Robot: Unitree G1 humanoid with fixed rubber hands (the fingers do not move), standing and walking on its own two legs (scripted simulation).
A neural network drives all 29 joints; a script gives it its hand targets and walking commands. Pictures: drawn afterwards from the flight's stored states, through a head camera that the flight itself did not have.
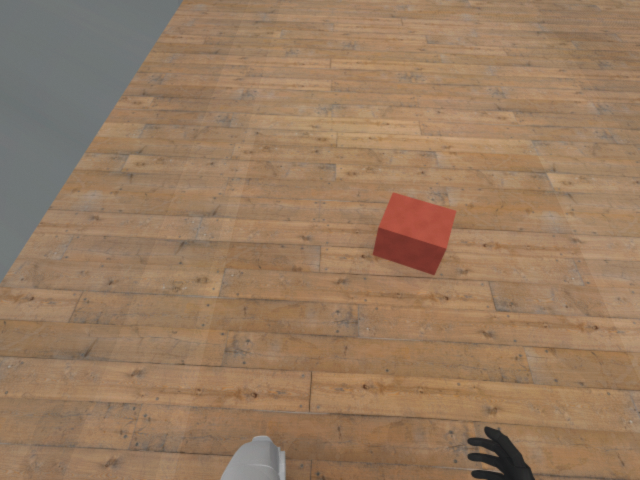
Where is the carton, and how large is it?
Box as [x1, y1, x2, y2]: [373, 192, 455, 274]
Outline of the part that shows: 393,192 378,227 373,254 434,274 446,248 455,211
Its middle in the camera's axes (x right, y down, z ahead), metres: +0.36 -0.02 +1.50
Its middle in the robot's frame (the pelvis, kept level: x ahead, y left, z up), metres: +1.04 -0.27 -0.69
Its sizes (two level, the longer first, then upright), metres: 0.246 0.192 0.171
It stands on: the floor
